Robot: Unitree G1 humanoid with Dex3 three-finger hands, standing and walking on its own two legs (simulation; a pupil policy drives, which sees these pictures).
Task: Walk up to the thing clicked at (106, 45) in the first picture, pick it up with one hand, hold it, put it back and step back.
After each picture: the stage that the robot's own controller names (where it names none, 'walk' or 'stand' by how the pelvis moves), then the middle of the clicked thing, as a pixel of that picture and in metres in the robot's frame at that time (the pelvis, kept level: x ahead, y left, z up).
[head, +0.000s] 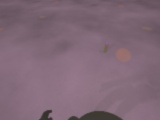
stand; (105, 47) +1.54 -0.34 -0.66
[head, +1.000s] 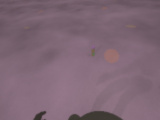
walk; (93, 51) +1.44 +0.04 -0.62
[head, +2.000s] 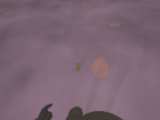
walk; (77, 65) +0.90 +0.27 -0.64
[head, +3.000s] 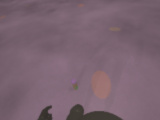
walk; (74, 84) +0.54 +0.28 -0.65
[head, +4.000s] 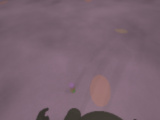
stand; (72, 88) +0.44 +0.24 -0.64
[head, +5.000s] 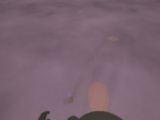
stand; (70, 97) +0.40 +0.24 -0.65
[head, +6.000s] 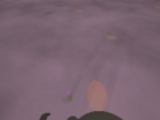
stand; (69, 96) +0.41 +0.26 -0.66
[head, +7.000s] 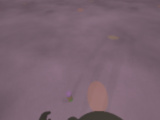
stand; (69, 96) +0.40 +0.25 -0.66
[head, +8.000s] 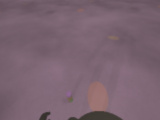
stand; (69, 97) +0.39 +0.25 -0.66
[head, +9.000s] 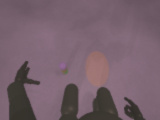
go down; (64, 69) +0.45 +0.25 -0.43
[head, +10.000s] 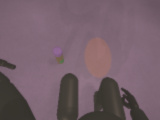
go down; (59, 56) +0.47 +0.28 -0.27
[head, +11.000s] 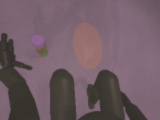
close in; (41, 47) +0.46 +0.31 -0.19
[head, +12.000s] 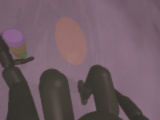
close; (18, 47) +0.45 +0.33 -0.16
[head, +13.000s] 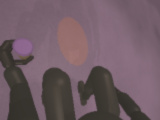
lift; (24, 51) +0.40 +0.32 -0.16
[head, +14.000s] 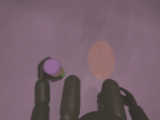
lift; (57, 70) +0.32 +0.23 -0.02
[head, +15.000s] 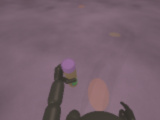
hold; (71, 75) +0.32 +0.14 +0.06
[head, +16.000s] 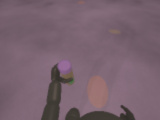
hold; (67, 74) +0.33 +0.16 +0.04
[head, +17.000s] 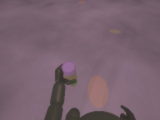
crouch; (71, 75) +0.32 +0.14 +0.03
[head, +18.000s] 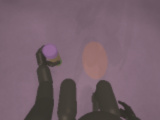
crouch; (54, 57) +0.42 +0.24 -0.06
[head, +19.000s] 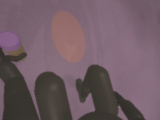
lower; (15, 49) +0.44 +0.31 -0.17
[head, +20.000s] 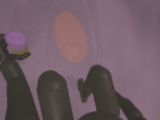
lower; (20, 48) +0.43 +0.32 -0.16
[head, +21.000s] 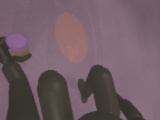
lower; (21, 50) +0.42 +0.32 -0.16
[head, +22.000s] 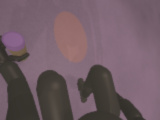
lower; (18, 49) +0.43 +0.32 -0.17
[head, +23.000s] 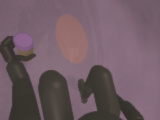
loosen; (25, 50) +0.43 +0.30 -0.15
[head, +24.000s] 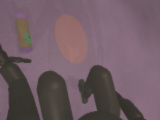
withdraw; (23, 32) +0.58 +0.34 -0.24
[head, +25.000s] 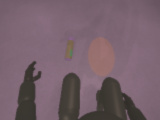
walk; (69, 48) +0.63 +0.24 -0.37
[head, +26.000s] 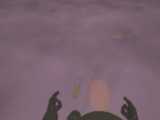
stand; (76, 88) +0.55 +0.17 -0.68
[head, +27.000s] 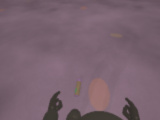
stand; (78, 87) +0.56 +0.15 -0.69
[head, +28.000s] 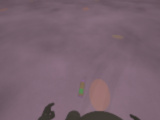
stand; (81, 88) +0.56 +0.10 -0.71
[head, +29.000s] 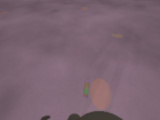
walk; (86, 88) +0.57 +0.05 -0.74
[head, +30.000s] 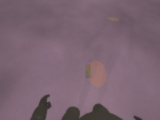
walk; (88, 69) +0.72 -0.02 -0.72
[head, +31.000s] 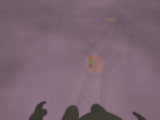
walk; (90, 60) +0.98 -0.08 -0.73
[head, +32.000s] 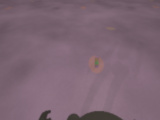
stand; (96, 61) +1.19 -0.13 -0.73
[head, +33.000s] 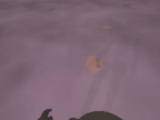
stand; (98, 61) +1.17 -0.17 -0.75
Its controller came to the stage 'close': yes
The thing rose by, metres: 0.68
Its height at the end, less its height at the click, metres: -0.09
